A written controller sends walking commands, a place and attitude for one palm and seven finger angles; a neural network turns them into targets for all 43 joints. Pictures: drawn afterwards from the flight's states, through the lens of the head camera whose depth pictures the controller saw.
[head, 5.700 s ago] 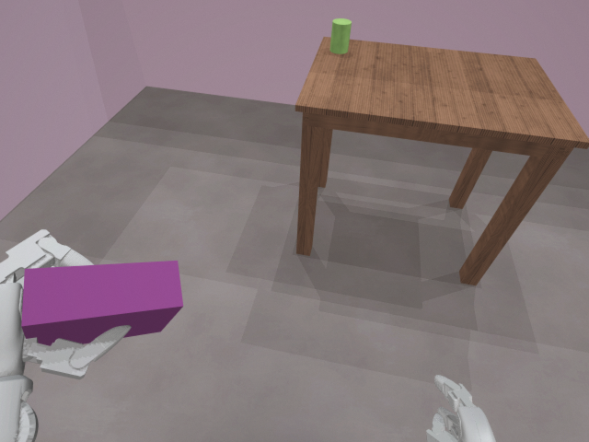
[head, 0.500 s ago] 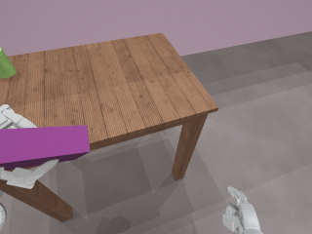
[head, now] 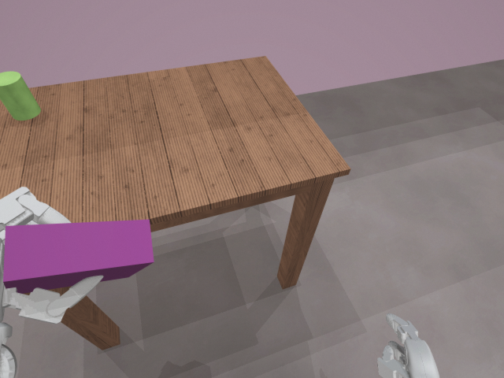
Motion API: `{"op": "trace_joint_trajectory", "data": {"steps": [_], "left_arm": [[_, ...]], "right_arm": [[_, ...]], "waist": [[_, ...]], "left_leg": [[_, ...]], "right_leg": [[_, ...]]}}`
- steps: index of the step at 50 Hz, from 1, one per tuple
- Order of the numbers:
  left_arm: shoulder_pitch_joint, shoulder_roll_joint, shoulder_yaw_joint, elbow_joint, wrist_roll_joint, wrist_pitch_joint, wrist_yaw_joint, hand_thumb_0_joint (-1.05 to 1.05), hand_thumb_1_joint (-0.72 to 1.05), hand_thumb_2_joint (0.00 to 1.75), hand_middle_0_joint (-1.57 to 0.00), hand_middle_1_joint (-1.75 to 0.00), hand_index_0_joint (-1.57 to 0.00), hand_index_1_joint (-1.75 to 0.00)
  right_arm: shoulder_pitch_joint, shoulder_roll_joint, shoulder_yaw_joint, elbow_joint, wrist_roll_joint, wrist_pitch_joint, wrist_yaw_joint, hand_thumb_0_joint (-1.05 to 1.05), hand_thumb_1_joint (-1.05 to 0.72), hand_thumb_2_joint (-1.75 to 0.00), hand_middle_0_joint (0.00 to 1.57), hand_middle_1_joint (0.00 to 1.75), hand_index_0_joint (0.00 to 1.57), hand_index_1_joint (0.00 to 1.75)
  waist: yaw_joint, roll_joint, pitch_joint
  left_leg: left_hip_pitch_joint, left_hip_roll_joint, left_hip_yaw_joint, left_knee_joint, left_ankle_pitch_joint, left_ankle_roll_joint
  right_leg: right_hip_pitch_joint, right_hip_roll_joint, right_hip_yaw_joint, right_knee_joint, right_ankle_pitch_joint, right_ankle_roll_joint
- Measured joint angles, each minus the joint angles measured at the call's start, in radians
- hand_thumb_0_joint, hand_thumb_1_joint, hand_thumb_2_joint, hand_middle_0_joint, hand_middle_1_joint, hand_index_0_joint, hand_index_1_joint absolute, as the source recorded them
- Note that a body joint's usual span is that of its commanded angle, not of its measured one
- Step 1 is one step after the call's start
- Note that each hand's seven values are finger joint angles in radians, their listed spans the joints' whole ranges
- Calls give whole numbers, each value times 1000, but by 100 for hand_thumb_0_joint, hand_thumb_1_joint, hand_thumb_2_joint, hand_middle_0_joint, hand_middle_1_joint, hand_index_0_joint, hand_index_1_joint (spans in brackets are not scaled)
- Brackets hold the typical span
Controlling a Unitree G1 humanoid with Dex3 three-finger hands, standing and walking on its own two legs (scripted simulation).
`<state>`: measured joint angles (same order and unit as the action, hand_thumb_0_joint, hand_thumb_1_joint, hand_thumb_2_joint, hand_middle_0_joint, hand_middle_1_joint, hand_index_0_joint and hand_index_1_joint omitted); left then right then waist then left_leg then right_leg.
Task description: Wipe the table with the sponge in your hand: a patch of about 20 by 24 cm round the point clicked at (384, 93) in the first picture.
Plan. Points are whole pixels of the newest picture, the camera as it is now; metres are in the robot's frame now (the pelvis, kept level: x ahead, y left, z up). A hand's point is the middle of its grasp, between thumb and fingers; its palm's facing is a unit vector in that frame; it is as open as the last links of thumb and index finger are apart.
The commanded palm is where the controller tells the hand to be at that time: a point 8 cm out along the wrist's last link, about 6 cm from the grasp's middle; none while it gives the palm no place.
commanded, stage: come to a stop and stand still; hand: left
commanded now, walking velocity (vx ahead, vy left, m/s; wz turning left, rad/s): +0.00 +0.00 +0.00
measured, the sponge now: (101, 254) +0.23 +0.20 +0.15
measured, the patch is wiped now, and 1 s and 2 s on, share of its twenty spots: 0.00 0.00 0.00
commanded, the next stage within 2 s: look again from close up in 0.62 s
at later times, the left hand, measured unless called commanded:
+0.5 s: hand (22, 308) +0.15 +0.24 +0.17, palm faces +0.41 -0.81 -0.42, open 9.1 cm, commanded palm +0.10 +0.28 +0.18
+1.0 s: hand (17, 299) +0.16 +0.25 +0.16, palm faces +0.32 -0.88 -0.36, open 9.1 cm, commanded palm +0.10 +0.29 +0.18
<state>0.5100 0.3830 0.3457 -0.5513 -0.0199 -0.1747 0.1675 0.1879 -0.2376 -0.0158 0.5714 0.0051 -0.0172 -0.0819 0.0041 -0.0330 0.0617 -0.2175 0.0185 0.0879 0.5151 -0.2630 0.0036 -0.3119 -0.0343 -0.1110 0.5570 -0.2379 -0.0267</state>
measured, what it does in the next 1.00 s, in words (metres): shifts its weight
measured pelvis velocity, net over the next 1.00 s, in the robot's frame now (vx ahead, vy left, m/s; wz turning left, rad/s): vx -0.07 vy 0.02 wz -0.04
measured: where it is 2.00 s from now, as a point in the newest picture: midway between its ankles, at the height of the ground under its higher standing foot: outside the picture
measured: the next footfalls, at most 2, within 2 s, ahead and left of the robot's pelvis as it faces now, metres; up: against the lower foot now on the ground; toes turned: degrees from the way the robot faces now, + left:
right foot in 1.90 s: +0.22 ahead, +0.02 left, +0.00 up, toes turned -5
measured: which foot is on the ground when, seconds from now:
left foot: down 0.00-1.00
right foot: down 0.00-1.00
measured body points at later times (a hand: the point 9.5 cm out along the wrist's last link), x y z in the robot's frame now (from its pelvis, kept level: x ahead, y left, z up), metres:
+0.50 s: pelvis -0.06 +0.00 +0.00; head -0.05 -0.01 +0.45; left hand +0.13 +0.28 +0.19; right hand +0.09 -0.23 -0.09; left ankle +0.00 +0.11 -0.73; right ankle +0.02 -0.10 -0.73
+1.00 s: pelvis -0.07 +0.02 +0.00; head -0.06 +0.04 +0.45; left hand +0.14 +0.30 +0.18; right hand +0.09 -0.21 -0.06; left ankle +0.00 +0.11 -0.73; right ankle +0.02 -0.10 -0.73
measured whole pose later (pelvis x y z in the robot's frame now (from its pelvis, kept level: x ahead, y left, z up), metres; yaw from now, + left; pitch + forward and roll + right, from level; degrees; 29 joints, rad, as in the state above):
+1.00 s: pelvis -0.07 +0.02 +0.00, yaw -2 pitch -4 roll +0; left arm 0.37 0.37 0.33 -0.39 -0.02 -0.28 0.08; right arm 0.25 -0.19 0.03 0.58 0.02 -0.19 -0.01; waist 0.02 -0.04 0.07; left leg -0.26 -0.03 0.04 0.48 -0.16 0.04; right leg -0.32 0.00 0.00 0.54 -0.29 0.00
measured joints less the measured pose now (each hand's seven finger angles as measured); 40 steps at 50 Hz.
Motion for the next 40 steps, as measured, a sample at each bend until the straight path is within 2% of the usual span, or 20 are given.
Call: {"op": "trace_joint_trajectory", "data": {"steps": [3, 5, 8, 13, 18, 22, 26, 36, 37, 38, 40], "left_arm": [[-13, 8, 6, 25, 6, -9, -3, -1, -42, 103, -84, -138, -85, -138], [-34, 5, 9, 46, 8, -18, -2, -1, -42, 103, -84, -138, -85, -138], [-60, -16, 6, 70, 9, -21, -2, -1, -42, 103, -84, -138, -85, -138], [-69, -57, -26, 96, 3, -9, -12, -1, -42, 103, -84, -138, -85, -138], [-62, -59, -42, 86, 2, 4, -14, -1, -42, 103, -84, -138, -85, -138], [-63, -39, -26, 90, 3, 0, -12, -1, -42, 103, -84, -138, -85, -138], [-52, -24, -5, 98, 4, -10, -8, -1, -42, 103, -84, -138, -85, -138], [-44, -44, -29, 93, 13, -6, -5, -1, -42, 103, -84, -138, -85, -138], [-95, -4, -14, 99, 46, -4, -31, -1, -42, 103, -84, -138, -85, -138], [-177, 50, 8, 140, 58, -32, -55, -1, -42, 103, -84, -138, -85, -138], [-295, 102, 54, 233, 30, -71, -71, -1, -42, 103, -84, -138, -85, -138]], "right_arm": [[24, 16, 8, -6, -4, -28, -2, 1, -90, -90, 19, 30, 20, 30], [33, 28, 18, -3, -2, -50, 4, 1, -90, -90, 19, 30, 20, 30], [24, 47, 38, 11, -2, -67, 15, 1, -90, -90, 20, 30, 20, 30], [18, 64, 60, 28, -7, -62, 26, 1, -90, -90, 20, 30, 21, 30], [22, 57, 61, 41, -15, -49, 18, 1, -90, -90, 20, 30, 21, 30], [39, 45, 52, 39, -11, -46, 10, 1, -90, -90, 20, 30, 21, 30], [56, 34, 42, 36, -4, -56, 8, 1, -90, -90, 20, 30, 21, 30], [55, 22, 30, 53, -7, -76, 5, 1, -90, -90, 20, 30, 21, 30], [65, 28, 22, 49, -14, -91, 4, 1, -90, -90, 20, 30, 21, 30], [69, 34, 19, 57, -15, -106, 3, 1, -90, -90, 20, 30, 21, 30], [56, 37, 27, 77, -9, -115, 14, 1, -90, -90, 20, 30, 21, 30]], "waist": [[9, -3, -17], [15, 3, -22], [21, 23, -9], [22, 48, -17], [13, 51, -16], [2, 57, -10], [-6, 58, -2], [0, 54, -1], [20, 44, 6], [36, 33, 10], [58, 17, 15]], "left_leg": [[-11, 1, -2, -2, 1, 6], [-23, 2, -10, 5, 8, 6], [-29, 17, -14, 21, 15, -1], [-59, 31, -17, 45, 3, -9], [-74, 22, -21, 32, 12, -4], [-70, 22, -25, -6, 64, 0], [-70, 21, -26, -18, 96, 1], [-78, 19, -33, 2, 76, -2], [-89, 18, -32, 20, 59, 0], [-108, 11, -45, 45, 31, 3], [-115, 0, -63, 62, -1, 5]], "right_leg": [[1, 4, 26, 35, -88, 26], [27, 6, 37, 12, -80, 33], [44, 19, 28, -36, 34, 21], [27, 33, 26, -47, 52, -7], [11, 33, 33, -62, 73, -4], [11, 38, 35, -78, 48, 7], [12, 40, 38, -90, 78, 9], [14, 44, 42, -94, 108, 0], [11, 42, 43, -96, 132, 4], [-2, 39, 36, -81, 133, 0], [-9, 42, 39, -72, 121, -9]]}}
